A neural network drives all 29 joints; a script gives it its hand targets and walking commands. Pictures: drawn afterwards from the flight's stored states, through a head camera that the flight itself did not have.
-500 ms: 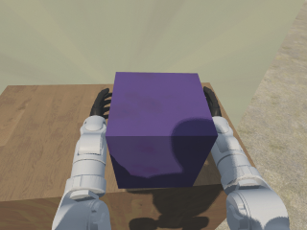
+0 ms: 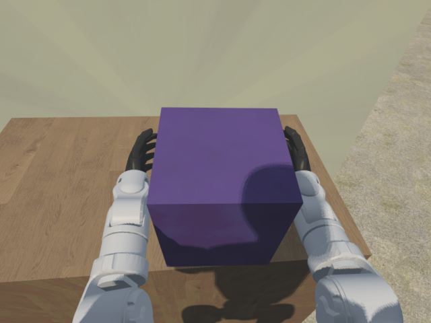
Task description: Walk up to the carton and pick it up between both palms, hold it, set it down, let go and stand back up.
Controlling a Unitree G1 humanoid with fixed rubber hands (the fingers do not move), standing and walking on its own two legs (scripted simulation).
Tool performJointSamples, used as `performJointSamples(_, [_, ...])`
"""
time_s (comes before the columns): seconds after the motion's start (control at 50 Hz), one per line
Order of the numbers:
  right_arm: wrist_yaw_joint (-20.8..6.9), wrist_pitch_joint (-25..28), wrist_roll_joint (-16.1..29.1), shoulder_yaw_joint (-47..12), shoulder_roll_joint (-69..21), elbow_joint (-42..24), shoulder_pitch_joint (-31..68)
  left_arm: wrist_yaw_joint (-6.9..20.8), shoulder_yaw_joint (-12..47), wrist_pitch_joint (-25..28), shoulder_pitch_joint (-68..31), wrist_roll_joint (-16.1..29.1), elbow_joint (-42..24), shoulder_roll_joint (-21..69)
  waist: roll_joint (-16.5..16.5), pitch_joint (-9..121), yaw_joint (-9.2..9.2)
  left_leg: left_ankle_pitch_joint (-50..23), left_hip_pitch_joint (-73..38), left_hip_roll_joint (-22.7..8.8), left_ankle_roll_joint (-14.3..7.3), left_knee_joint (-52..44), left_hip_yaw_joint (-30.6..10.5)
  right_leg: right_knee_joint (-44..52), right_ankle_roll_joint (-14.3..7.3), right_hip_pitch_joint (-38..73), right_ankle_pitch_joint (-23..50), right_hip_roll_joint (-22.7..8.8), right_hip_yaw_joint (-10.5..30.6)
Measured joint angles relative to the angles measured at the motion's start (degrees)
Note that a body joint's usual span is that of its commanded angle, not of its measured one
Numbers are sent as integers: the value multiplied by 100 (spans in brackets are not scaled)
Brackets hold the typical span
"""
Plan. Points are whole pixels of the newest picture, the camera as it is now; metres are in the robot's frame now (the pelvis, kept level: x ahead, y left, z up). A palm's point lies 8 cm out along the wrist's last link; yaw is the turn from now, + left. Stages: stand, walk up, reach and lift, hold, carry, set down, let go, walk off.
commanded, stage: set down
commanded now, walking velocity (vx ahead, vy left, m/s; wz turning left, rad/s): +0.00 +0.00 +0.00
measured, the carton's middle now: (218, 192) +0.37 +0.04 +0.08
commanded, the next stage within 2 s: none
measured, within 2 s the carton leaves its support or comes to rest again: rests again in 1.84 s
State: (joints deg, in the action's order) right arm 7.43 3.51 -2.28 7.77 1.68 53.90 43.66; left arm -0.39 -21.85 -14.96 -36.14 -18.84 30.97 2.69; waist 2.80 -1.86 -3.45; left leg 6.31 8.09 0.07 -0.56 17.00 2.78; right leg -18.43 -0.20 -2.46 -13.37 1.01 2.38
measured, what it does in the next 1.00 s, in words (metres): stands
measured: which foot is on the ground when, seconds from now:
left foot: down 0.00-1.00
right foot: down 0.00-1.00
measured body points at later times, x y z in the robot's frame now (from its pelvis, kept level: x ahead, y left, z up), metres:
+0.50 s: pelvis +0.00 +0.00 +0.00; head +0.00 +0.02 +0.45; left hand +0.38 +0.20 +0.09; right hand +0.42 -0.10 +0.11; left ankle +0.03 +0.11 -0.75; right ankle -0.03 -0.11 -0.75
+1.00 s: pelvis +0.01 +0.00 +0.00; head +0.02 +0.01 +0.45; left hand +0.39 +0.20 +0.08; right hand +0.43 -0.11 +0.09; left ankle +0.03 +0.11 -0.75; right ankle -0.03 -0.11 -0.75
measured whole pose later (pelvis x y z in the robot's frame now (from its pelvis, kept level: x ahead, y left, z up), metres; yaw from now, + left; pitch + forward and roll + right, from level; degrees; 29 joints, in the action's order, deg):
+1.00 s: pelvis +0.01 +0.00 +0.00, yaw +0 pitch -1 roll +1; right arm 5.9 5.8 -8.0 12.5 0.4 55.0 41.4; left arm 0.4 -24.1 -5.9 -35.8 -23.1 38.1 3.3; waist 2.8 -1.8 -4.3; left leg 6.8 9.1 0.1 -0.6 16.9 2.8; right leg -18.4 -0.2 -3.5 -13.9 1.0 2.3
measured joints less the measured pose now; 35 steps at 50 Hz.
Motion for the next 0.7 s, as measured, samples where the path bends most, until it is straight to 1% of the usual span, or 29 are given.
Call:
performJointSamples(0.08, [-33,-141,-17,10,-1,25,-42,55,0,1,49,-178,152,0,0,-1,-17,4,0,0,0,-4,0,1,0,-2,-2,0,-1])
performJointSamples(0.14, [-52,-168,-39,10,-23,35,-93,64,0,12,128,-169,171,5,0,-1,-20,5,12,0,0,-7,0,1,0,-15,-6,0,-1])
performJointSamples(0.24, [-48,-107,-92,15,-28,32,-106,45,0,92,135,-122,182,5,0,0,-23,5,41,0,0,-7,0,1,0,-45,-6,0,-3])
performJointSamples(0.36, [-42,32,-142,16,-29,34,-113,10,0,307,157,-131,210,8,0,2,-39,3,42,-1,0,-7,0,1,0,-44,-6,0,-4])
performJointSamples(0.6, [-88,54,-335,207,-32,81,-154,11,-7,452,38,-291,472,11,0,2,-56,10,43,-1,0,-7,1,1,0,-47,-9,-1,-6])
performJointSamples(0.7, [-104,118,-360,225,-38,87,-180,13,-36,603,70,-352,502,28,0,2,-62,16,45,-1,0,-7,2,1,0,-49,-15,-1,-6])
